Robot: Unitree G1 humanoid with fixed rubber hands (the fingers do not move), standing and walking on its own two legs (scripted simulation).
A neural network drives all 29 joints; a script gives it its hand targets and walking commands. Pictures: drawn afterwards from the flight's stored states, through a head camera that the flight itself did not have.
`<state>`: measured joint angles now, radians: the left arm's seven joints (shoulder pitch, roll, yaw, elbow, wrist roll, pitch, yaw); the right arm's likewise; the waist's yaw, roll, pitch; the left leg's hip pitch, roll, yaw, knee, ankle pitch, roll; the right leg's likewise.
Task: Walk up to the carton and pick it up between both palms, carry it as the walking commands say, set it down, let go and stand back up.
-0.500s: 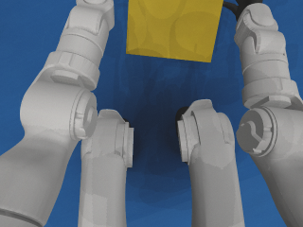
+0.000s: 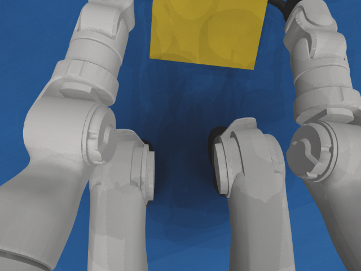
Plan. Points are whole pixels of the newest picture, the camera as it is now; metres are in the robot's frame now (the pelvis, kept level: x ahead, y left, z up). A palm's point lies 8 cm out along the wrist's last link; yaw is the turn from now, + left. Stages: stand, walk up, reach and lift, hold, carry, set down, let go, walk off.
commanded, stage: set down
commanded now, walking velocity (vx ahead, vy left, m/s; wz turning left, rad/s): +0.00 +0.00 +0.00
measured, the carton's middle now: (204, 0) +0.54 -0.08 -0.27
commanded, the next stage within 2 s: none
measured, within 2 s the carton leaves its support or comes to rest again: neither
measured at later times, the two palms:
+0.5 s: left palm out of the picture +0.55 +0.07 -0.19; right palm (297, 1) +0.51 -0.21 -0.19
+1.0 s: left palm out of the picture +0.57 +0.11 -0.18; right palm (314, 2) +0.50 -0.24 -0.19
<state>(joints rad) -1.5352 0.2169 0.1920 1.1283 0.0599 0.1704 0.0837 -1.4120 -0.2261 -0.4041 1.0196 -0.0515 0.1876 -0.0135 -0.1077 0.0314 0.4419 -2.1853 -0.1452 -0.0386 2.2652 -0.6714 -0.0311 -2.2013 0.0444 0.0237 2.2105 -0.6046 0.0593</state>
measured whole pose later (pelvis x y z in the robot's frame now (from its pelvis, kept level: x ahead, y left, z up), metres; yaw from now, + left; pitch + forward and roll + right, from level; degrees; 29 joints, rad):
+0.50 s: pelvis +0.00 +0.00 -0.01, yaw +0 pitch +33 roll -3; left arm -1.53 0.23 0.19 1.12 0.07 0.14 0.08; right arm -1.44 -0.23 -0.40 1.07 -0.04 0.14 0.00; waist -0.11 0.03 0.47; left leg -2.19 -0.13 -0.03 2.29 -0.68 -0.02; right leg -2.20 0.04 0.02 2.23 -0.61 0.06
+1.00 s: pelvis -0.01 -0.01 -0.01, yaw +0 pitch +33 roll -2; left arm -1.61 0.39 0.01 1.24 -0.16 0.09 0.08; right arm -1.48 -0.33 -0.27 1.20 0.14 0.03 -0.07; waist -0.10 0.01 0.48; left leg -2.21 -0.09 -0.03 2.26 -0.63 -0.03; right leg -2.23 0.01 -0.01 2.21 -0.56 0.02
